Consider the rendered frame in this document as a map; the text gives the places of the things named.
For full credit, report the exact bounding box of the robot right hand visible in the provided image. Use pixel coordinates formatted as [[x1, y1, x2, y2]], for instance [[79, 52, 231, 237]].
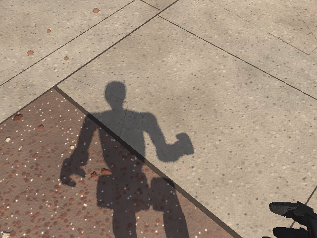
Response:
[[262, 201, 317, 238]]

